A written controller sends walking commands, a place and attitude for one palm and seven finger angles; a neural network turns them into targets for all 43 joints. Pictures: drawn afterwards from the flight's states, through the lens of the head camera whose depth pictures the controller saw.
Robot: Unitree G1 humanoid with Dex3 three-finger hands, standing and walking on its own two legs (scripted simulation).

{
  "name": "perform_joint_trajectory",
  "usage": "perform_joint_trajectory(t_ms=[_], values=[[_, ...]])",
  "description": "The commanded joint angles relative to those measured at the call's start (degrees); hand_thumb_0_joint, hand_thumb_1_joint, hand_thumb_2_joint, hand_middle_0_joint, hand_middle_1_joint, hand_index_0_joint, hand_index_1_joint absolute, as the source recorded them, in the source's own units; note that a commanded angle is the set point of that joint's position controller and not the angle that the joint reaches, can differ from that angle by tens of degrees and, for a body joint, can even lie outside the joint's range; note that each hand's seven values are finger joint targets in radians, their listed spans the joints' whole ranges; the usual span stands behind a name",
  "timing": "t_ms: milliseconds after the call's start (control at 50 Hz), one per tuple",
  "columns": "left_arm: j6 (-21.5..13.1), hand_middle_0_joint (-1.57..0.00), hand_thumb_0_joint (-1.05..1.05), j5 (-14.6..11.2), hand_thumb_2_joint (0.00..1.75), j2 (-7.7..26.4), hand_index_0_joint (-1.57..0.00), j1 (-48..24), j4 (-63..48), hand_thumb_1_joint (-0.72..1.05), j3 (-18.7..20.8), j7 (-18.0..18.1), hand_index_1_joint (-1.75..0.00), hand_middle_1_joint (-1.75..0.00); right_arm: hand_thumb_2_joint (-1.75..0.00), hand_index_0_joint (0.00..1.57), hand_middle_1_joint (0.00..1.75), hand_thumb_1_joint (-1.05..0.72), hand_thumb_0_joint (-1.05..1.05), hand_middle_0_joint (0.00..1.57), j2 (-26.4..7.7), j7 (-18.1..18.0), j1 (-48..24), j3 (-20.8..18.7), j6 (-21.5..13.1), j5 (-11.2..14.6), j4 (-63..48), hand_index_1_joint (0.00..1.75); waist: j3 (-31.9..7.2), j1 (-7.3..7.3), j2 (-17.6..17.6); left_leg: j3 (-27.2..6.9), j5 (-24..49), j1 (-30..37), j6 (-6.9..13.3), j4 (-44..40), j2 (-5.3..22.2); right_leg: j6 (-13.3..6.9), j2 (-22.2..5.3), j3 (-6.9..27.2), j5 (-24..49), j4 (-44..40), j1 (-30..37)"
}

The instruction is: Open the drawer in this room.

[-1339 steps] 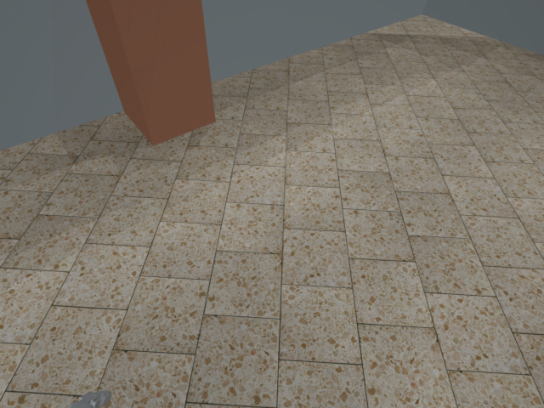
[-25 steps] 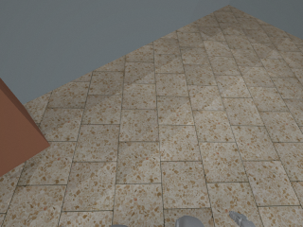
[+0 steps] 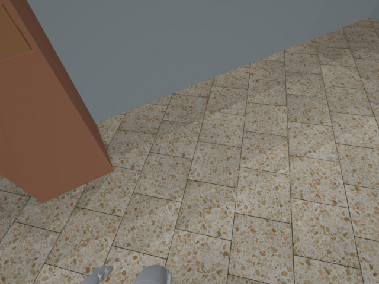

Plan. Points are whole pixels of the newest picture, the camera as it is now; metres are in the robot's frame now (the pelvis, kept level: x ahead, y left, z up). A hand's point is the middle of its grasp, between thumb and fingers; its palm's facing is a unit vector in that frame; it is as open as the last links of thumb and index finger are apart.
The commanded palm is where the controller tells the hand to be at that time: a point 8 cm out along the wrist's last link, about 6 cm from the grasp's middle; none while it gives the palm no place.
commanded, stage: turn to face it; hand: left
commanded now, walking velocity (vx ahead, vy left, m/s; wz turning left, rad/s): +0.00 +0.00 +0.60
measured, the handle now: out of the picture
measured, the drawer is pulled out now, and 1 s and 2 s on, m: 0.00 0.00 0.00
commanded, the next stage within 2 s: take the last steps up to it in 0.74 s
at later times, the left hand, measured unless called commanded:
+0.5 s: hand out of the picture +0.01 +0.28 -0.17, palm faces +0.29 -0.92 -0.27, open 7.4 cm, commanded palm none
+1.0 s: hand out of the picture -0.05 +0.18 -0.15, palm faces +0.47 -0.85 -0.25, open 7.3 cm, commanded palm none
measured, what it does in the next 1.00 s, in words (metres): steps on the spot, turning left: left foot, then right foot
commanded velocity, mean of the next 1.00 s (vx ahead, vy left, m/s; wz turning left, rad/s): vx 0.05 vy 0.02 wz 0.35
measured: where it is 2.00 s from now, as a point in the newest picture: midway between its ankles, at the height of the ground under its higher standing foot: outside the picture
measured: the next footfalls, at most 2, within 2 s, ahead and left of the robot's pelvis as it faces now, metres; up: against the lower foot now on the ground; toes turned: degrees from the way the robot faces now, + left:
left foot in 0.20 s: +0.02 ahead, +0.15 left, +0.00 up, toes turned +13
right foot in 0.70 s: +0.07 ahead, -0.08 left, +0.00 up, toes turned +15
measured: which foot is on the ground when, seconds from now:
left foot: up 0.00-0.18, down 0.20-0.70, up 0.72-1.00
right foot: down 0.00-0.20, up 0.22-0.68, down 0.70-1.00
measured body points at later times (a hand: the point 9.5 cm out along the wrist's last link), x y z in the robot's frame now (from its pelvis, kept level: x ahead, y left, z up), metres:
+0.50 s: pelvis -0.01 +0.05 +0.00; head +0.02 +0.08 +0.45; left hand -0.01 +0.33 -0.15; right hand +0.15 -0.17 -0.13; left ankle -0.02 +0.14 -0.74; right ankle +0.02 -0.11 -0.66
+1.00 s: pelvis -0.01 -0.01 +0.01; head +0.02 -0.03 +0.45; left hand -0.08 +0.22 -0.13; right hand +0.12 -0.24 -0.16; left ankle -0.12 +0.12 -0.65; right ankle +0.03 -0.09 -0.74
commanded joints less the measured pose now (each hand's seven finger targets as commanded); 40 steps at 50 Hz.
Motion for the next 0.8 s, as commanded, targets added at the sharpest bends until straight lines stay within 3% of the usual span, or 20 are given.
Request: perform_joint_trajectory(t_ms=[0,100,140,160,180,200,220,240,280,320,400,520,620,640,660,680,700,720,740,780], values=[[-1.21,-0.20,0.00,0.24,0.90,13.52,-0.20,3.25,-2.51,0.90,3.79,0.68,-0.30,-0.30,-0.90,0.20,0.30,-0.90,0.00,0.20,-2.59,0.21,-6.27,-0.05,-1.66,0.02,-5.84,0.30,-4.52,4.23,-12.43,2.48,-2.66,-1.47,-0.42,-9.28,1.56,-6.13,-14.53,5.98,25.05,-9.34,5.75],[-0.67,-0.20,0.00,0.49,0.90,15.96,-0.20,5.31,-0.96,0.90,4.75,0.36,-0.30,-0.30,-0.90,0.20,0.30,-0.90,0.00,0.20,-2.05,0.15,-7.25,0.80,-2.81,0.39,-6.68,0.30,-7.52,5.40,-14.43,6.11,-3.24,5.63,0.99,-24.97,0.98,-5.99,-16.20,3.73,30.45,-3.62,7.98],[-0.37,-0.20,0.00,0.03,0.90,16.26,-0.20,4.60,-0.77,0.90,4.99,0.13,-0.30,-0.30,-0.90,0.20,0.30,-0.90,0.00,0.20,-3.28,0.00,-3.78,0.53,-3.39,0.17,-5.90,0.30,-9.75,3.17,-11.77,7.45,5.76,13.18,1.75,-36.29,0.18,-2.77,-14.88,0.38,28.16,2.56,5.72],[-0.08,-0.20,0.00,-0.46,0.90,15.35,-0.20,4.54,-0.93,0.90,4.89,-0.02,-0.30,-0.30,-0.90,0.20,0.30,-0.90,0.00,0.20,-5.83,0.01,-0.39,-0.13,-3.91,0.04,-5.05,0.30,-11.98,1.00,-5.60,4.65,15.12,22.66,2.75,-43.08,1.85,-0.13,-13.26,-1.08,22.24,10.32,-0.66],[0.20,-0.20,0.00,-0.93,0.90,11.60,-0.20,4.07,-2.79,0.90,4.26,-0.48,-0.30,-0.30,-0.90,0.20,0.30,-0.90,0.00,0.20,-12.65,-0.39,3.22,-1.85,-4.55,-0.38,-4.89,0.30,-13.73,-1.33,12.28,-15.29,34.13,32.87,9.23,-45.44,16.04,4.67,-4.84,-2.87,-5.20,23.56,-17.16],[0.63,-0.20,0.00,-0.55,0.90,9.24,-0.20,-0.36,-4.81,0.90,2.73,-0.37,-0.30,-0.30,-0.90,0.20,0.30,-0.90,0.00,0.20,-16.27,-0.87,7.48,-2.52,-4.18,0.20,-3.76,0.30,-14.31,-3.16,16.18,-21.51,50.77,32.45,14.58,-45.29,23.40,5.70,-1.78,2.45,-22.72,31.45,-22.76],[0.98,-0.20,0.00,-0.44,0.90,10.27,-0.20,-1.06,-4.99,0.90,3.14,-0.16,-0.30,-0.30,-0.90,0.20,0.30,-0.90,0.00,0.20,-15.10,-1.12,7.28,-2.07,-3.98,-0.04,-3.29,0.30,-13.76,-2.61,10.41,-18.16,46.61,30.28,17.18,-44.44,24.29,4.80,-2.76,5.88,-21.07,35.45,-22.28],[1.30,-0.20,0.00,-0.28,0.90,9.49,-0.20,-2.78,-3.77,0.90,3.25,0.14,-0.30,-0.30,-0.90,0.20,0.30,-0.90,0.00,0.20,-12.80,-1.76,4.92,-1.59,-4.35,-0.27,-3.54,0.30,-11.12,-2.38,13.52,-17.31,42.99,26.64,15.95,-45.79,20.21,4.92,-2.86,7.61,-17.74,36.36,-23.39],[1.28,-0.20,0.00,-0.47,0.90,10.52,-0.20,-2.05,-1.65,0.90,3.66,-0.45,-0.30,-0.30,-0.90,0.20,0.30,-0.90,0.00,0.20,-9.90,-2.40,-1.14,-0.40,-4.41,-0.43,-5.32,0.30,-7.21,0.24,10.39,-12.64,39.21,22.66,13.86,-45.99,15.10,5.06,-2.19,9.18,-9.82,37.46,-22.68],[1.11,-0.20,0.00,-0.38,0.90,10.27,-0.20,0.93,-0.01,0.90,3.72,-0.85,-0.30,-0.30,-0.90,0.20,0.30,-0.90,0.00,0.20,-8.69,-2.40,-2.39,0.13,-4.93,-0.26,-5.88,0.30,-8.86,1.90,6.77,-9.85,39.43,24.14,12.65,-46.02,12.81,5.54,-1.19,8.54,-5.97,37.70,-21.64],[1.33,-0.20,0.00,-0.44,0.90,10.26,-0.20,1.02,0.52,0.90,3.36,-0.57,-0.30,-0.30,-0.90,0.20,0.30,-0.90,0.00,0.20,-8.17,-2.32,-1.15,0.24,-5.01,-0.08,-5.70,0.30,-8.17,1.78,4.18,-10.67,35.24,22.55,13.26,-47.78,12.28,6.10,-0.55,9.02,-3.97,33.95,-19.74],[1.28,-0.20,0.00,-0.74,0.90,8.69,-0.20,-1.76,-0.90,0.90,2.61,-0.27,-0.30,-0.30,-0.90,0.20,0.30,-0.90,0.00,0.20,-8.18,-2.20,-0.31,-0.05,-4.43,-0.60,-5.02,0.30,-6.60,0.93,6.80,-15.35,28.95,20.21,15.04,-47.89,12.91,5.77,1.23,8.64,-8.12,21.55,-15.56],[0.08,-0.20,0.00,-1.21,0.90,7.89,-0.20,3.09,0.40,0.90,2.40,-0.07,-0.30,-0.30,-0.90,0.20,0.30,-0.90,0.00,0.20,-7.29,-2.14,-1.91,-0.10,-4.20,-0.50,-4.68,0.30,-8.65,3.10,7.13,-16.78,30.79,15.20,13.15,-43.42,10.24,4.46,4.12,7.08,-1.56,3.36,-2.68],[-0.41,-0.20,0.00,-1.15,0.90,8.27,-0.20,5.36,1.29,0.90,2.61,0.04,-0.30,-0.30,-0.90,0.20,0.30,-0.90,0.00,0.20,-6.61,-2.08,-2.65,0.02,-4.22,-0.22,-4.62,0.30,-9.33,4.44,5.30,-15.37,27.14,12.55,11.14,-40.96,8.50,4.28,3.57,6.82,4.46,-4.20,2.62],[-1.09,-0.20,0.00,-0.75,0.90,10.67,-0.20,6.94,1.83,0.90,2.95,0.31,-0.30,-0.30,-0.90,0.20,0.30,-0.90,0.00,0.20,-4.43,-1.85,-1.96,0.31,-4.35,0.28,-4.44,0.30,-10.61,4.85,-0.33,-12.52,18.83,7.28,7.97,-35.67,4.95,3.10,-1.52,11.87,8.04,-10.46,9.53],[-1.65,-0.20,0.00,0.17,0.90,15.63,-0.20,7.65,1.90,0.90,3.83,0.76,-0.30,-0.30,-0.90,0.20,0.30,-0.90,0.00,0.20,-0.47,-1.61,-1.27,0.96,-4.40,0.71,-5.43,0.30,-10.27,4.93,-16.17,-3.46,0.16,-2.05,3.59,-24.58,-3.36,-2.17,-15.52,26.25,14.06,-13.22,13.09],[-1.31,-0.20,0.00,0.00,0.90,17.12,-0.20,7.48,0.86,0.90,3.87,0.68,-0.30,-0.30,-0.90,0.20,0.30,-0.90,0.00,0.20,-2.59,-1.81,-3.37,0.27,-3.65,0.45,-6.42,0.30,-8.22,5.91,-16.26,-3.25,-11.53,-0.72,3.11,-13.77,-3.45,-7.89,-22.36,28.65,19.41,-14.33,4.35],[-1.32,-0.20,0.00,-0.26,0.90,14.40,-0.20,4.79,0.58,0.90,3.80,0.95,-0.30,-0.30,-0.90,0.20,0.30,-0.90,0.00,0.20,-3.41,-1.86,-2.92,-0.18,-2.67,-0.06,-4.94,0.30,-6.56,4.61,-12.95,-5.91,-8.97,0.34,3.44,-6.69,-2.07,-9.00,-19.41,25.31,13.16,-15.36,-0.73],[-1.13,-0.20,0.00,-0.34,0.90,13.00,-0.20,1.50,-0.09,0.90,3.64,1.02,-0.30,-0.30,-0.90,0.20,0.30,-0.90,0.00,0.20,-3.21,-1.63,-1.70,-0.36,-2.13,-0.27,-3.38,0.30,-3.88,3.23,-13.18,-5.63,-5.85,-0.46,3.34,-2.16,-1.57,-8.03,-16.55,22.46,7.59,-16.45,-3.51],[-1.24,-0.20,0.00,-0.49,0.90,10.49,-0.20,-0.42,-0.40,0.90,2.83,0.60,-0.30,-0.30,-0.90,0.20,0.30,-0.90,0.00,0.20,-2.52,-1.10,0.14,-0.34,-1.84,-0.37,-1.17,0.30,-1.69,1.78,-9.74,-3.85,0.35,-0.58,2.64,2.13,-0.76,-5.32,-11.66,15.71,6.42,-15.66,-4.66]])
